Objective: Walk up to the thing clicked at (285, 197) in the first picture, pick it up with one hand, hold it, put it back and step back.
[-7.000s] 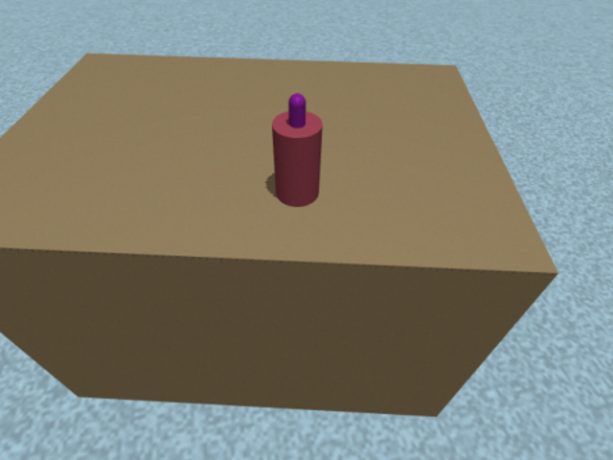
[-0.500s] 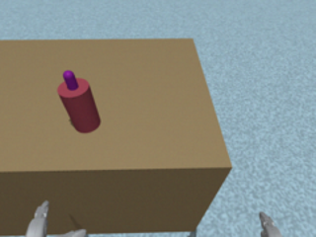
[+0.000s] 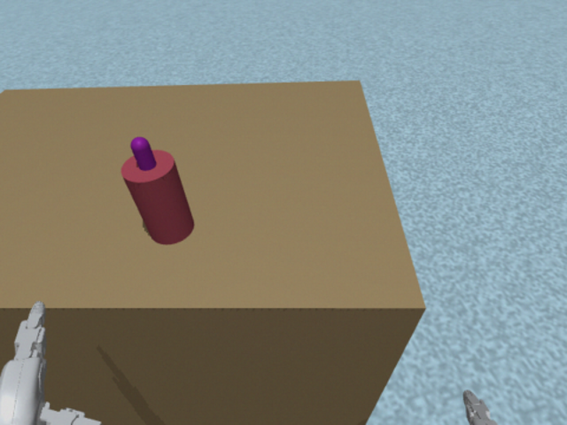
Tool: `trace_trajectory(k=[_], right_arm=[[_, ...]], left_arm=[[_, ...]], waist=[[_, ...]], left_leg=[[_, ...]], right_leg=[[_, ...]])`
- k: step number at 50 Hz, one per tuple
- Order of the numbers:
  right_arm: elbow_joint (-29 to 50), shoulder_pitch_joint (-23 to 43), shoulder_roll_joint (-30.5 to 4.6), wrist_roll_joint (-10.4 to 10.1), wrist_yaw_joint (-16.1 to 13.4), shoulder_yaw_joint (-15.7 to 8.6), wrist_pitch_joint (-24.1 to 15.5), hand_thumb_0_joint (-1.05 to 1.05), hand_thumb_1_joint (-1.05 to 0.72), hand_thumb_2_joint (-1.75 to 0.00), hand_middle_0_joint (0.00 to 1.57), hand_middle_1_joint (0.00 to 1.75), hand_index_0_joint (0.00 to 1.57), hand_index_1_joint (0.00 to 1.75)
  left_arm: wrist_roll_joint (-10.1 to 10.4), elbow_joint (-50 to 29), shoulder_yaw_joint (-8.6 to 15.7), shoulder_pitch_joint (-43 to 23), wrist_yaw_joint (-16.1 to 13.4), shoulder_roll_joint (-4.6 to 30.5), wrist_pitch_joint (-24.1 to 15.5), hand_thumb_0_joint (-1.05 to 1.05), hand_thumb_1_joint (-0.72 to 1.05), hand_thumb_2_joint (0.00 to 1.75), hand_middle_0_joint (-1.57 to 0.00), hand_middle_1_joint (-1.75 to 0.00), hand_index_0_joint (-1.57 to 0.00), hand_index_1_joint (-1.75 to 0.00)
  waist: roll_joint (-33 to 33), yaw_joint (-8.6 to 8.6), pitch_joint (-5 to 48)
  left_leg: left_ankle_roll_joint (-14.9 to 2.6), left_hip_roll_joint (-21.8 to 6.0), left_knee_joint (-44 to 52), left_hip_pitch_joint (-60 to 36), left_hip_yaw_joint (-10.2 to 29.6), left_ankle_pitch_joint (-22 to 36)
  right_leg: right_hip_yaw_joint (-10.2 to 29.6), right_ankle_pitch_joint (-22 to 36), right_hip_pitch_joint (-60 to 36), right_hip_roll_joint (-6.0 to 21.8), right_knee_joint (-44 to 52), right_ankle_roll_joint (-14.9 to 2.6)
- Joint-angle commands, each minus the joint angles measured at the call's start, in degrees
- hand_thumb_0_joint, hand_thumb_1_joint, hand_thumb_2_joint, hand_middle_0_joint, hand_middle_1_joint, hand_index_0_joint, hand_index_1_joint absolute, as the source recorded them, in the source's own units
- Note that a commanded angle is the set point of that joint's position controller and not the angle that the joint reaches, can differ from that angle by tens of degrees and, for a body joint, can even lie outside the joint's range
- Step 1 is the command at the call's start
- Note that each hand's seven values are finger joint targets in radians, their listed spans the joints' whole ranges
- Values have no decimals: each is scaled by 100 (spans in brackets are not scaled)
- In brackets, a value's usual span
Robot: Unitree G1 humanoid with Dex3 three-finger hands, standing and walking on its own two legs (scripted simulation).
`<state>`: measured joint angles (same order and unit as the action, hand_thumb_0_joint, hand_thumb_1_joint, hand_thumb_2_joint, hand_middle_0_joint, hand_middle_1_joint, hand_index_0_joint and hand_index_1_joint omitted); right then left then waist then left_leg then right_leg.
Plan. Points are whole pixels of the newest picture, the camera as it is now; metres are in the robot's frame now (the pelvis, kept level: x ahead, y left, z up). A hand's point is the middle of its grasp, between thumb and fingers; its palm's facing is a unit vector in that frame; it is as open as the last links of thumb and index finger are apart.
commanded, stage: rise first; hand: left
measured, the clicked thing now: (156, 188) +0.49 +0.25 +0.07
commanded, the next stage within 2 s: go down in 1.02 s
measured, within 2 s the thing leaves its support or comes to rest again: neither
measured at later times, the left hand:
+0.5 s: hand (43, 371) +0.18 +0.28 +0.10, palm faces +0.38 -0.81 -0.45, open 17.6 cm
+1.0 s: hand (19, 355) +0.18 +0.28 +0.13, palm faces +0.42 -0.78 -0.46, open 17.7 cm
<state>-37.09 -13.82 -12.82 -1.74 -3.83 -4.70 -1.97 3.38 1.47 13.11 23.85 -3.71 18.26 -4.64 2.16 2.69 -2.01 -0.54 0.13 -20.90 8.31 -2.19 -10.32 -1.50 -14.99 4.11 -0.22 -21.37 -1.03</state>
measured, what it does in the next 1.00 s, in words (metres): stands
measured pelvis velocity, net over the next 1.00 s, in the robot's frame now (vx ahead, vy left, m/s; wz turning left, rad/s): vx -0.01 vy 0.00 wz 0.02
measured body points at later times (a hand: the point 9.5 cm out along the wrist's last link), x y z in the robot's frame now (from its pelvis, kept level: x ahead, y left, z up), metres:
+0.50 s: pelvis -0.01 -0.01 +0.00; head -0.01 -0.03 +0.45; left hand +0.15 +0.32 +0.12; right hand +0.16 -0.27 -0.10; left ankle +0.01 +0.11 -0.75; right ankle -0.04 -0.10 -0.75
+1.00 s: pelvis -0.01 +0.00 +0.00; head -0.01 -0.02 +0.45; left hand +0.15 +0.32 +0.16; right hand +0.16 -0.27 -0.09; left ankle +0.01 +0.11 -0.75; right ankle -0.04 -0.10 -0.75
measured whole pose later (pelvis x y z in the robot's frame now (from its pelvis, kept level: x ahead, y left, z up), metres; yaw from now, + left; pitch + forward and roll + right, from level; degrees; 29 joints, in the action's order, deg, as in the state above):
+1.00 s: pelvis -0.01 +0.00 +0.00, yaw +1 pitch -4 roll +0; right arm -38.1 -13.3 -13.3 -1.9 -3.2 -8.7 -5.2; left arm 3.3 -10.0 21.7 24.0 -2.2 22.0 -15.0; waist 2.3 3.6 -3.1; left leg -0.4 0.3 -19.9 6.9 -1.3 -9.1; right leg -2.4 -14.4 2.7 -0.1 -20.9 -1.3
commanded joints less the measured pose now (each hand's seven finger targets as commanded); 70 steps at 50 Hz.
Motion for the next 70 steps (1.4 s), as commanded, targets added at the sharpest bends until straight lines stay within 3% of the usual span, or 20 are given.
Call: trace_trajectory(k=[1,7,14,18,23,28,32,34,35,37,40,49,52,55,56,57,58,59,61,70], right_arm=[[831,559,-1099,47,-85,-525,-334,0,54,-2,5,5,5,5],[434,451,-596,24,-9,-295,-343,0,53,-2,5,5,5,5],[739,670,-965,25,-44,-546,-416,0,52,-3,5,5,5,5],[618,744,-687,8,-10,-362,-466,0,53,-3,5,5,5,5],[624,675,-945,23,-42,-604,-486,0,53,-3,5,5,5,5],[514,573,-678,-3,-2,-419,-494,0,52,-3,5,5,5,5],[782,610,-1011,-2,-11,-672,-532,0,52,-4,5,5,5,5],[615,616,-685,-35,26,-454,-521,0,52,-4,5,5,5,5],[727,585,-967,-23,0,-697,-541,0,52,-4,5,5,5,5],[713,578,-759,-33,32,-511,-556,0,54,-4,5,5,5,5],[584,431,-927,-13,21,-686,-577,0,53,-4,5,5,5,5],[649,550,-770,-32,47,-557,-610,0,52,-5,5,5,5,5],[894,533,-1045,-22,28,-759,-651,0,53,-5,5,5,5,5],[639,453,-713,-41,54,-536,-627,0,52,-6,5,5,5,5],[689,469,-903,-40,29,-708,-636,0,53,-6,5,5,5,5],[918,567,-1067,-22,22,-764,-674,0,51,-5,5,5,5,5],[845,703,-862,39,102,-606,-682,0,51,-5,5,5,5,5],[548,582,-711,36,124,-558,-632,0,51,-5,5,5,5,5],[565,649,-1108,55,107,-852,-627,0,51,-5,5,5,5,5],[524,992,-965,-32,-14,-593,-552,0,53,-5,5,5,5,5]], left_arm=[[16,-1441,917,-380,-84,1321,-509,0,-54,1,-3,-4,-3,-4],[20,-1645,882,-159,-11,1182,-666,0,-56,1,-4,-3,-3,-4],[50,-1857,1254,-338,14,1483,-868,0,-56,1,-4,-4,-4,-4],[36,-1978,1118,-265,38,1318,-969,0,-56,2,-4,-4,-4,-4],[31,-2019,1330,-320,21,1502,-1062,0,-57,3,-4,-4,-3,-5],[38,-2116,1398,-363,31,1520,-1179,0,-58,4,-4,-4,-3,-5],[44,-2103,1450,-347,42,1541,-1223,0,-58,4,-4,-4,-3,-5],[52,-2156,1332,-341,59,1438,-1270,0,-59,5,-5,-4,-3,-6],[55,-2224,1470,-440,42,1565,-1284,0,-58,5,-4,-4,-3,-5],[65,-2230,1502,-409,43,1559,-1294,0,-57,5,-4,-4,-2,-5],[59,-2214,1536,-361,50,1572,-1330,0,-58,6,-4,-4,-3,-6],[73,-2344,1640,-464,37,1630,-1433,0,-60,8,-4,-4,-3,-6],[80,-2250,1734,-470,38,1711,-1454,0,-59,8,-4,-4,-2,-6],[78,-2271,1678,-536,47,1640,-1488,0,-61,9,-4,-4,-2,-7],[83,-2268,1762,-499,33,1721,-1486,0,-61,10,-4,-4,-2,-7],[82,-2368,1706,-656,42,1670,-1497,0,-56,3,-4,-5,-5,-5],[103,-2201,1544,-442,206,1192,-1669,0,-57,3,-5,-4,-5,-4],[122,-2047,1552,-437,282,1216,-1697,0,-61,3,-6,-5,-6,-5],[210,-2068,1882,-925,344,1621,-1777,0,-61,4,-6,-6,-6,-6],[553,-1237,2106,-2349,681,2203,-1582,0,-54,6,-5,-4,-5,-4]], waist=[[-20,48,516],[85,111,285],[-41,70,364],[33,109,367],[-43,73,487],[-12,119,293],[-77,69,477],[115,125,294],[61,70,347],[62,110,288],[78,104,336],[95,189,256],[-54,80,403],[35,137,259],[25,123,286],[-35,61,343],[-308,48,523],[-127,94,473],[-83,44,525],[165,-131,595]], left_leg=[[-80,-47,160,-563,-3,1093],[-78,-35,234,-448,1,916],[-115,21,230,-508,-11,733],[-118,23,214,-515,14,856],[-119,16,212,-603,39,1007],[-123,37,263,-500,33,830],[-108,-2,251,-613,63,993],[-92,17,303,-562,54,966],[-88,7,289,-590,53,939],[-97,19,282,-524,53,868],[-92,3,289,-565,56,836],[-88,22,301,-485,62,789],[-108,18,255,-571,54,837],[-101,33,281,-507,37,797],[-97,28,297,-525,45,772],[-93,11,295,-581,53,715],[-43,-1,50,-367,112,705],[-41,22,38,-326,91,699],[-25,2,24,-269,135,499],[-62,60,-101,-99,136,335]], right_leg=[[1,1262,202,47,346,16],[-37,1084,284,51,397,10],[32,939,305,126,513,66],[18,1099,277,127,431,67],[-8,1287,219,114,404,73],[-23,1046,292,126,477,68],[-45,1211,205,83,402,53],[-45,1166,249,86,409,37],[-34,1124,269,83,431,35],[-51,1046,256,91,454,35],[-40,1012,237,68,433,24],[-59,940,264,86,455,26],[-31,1032,206,97,455,51],[-26,993,283,101,467,52],[-35,952,292,97,465,47],[-35,881,286,72,459,40],[-54,780,348,11,267,42],[-38,780,421,40,251,35],[-19,594,494,26,215,24],[54,576,668,119,186,60]])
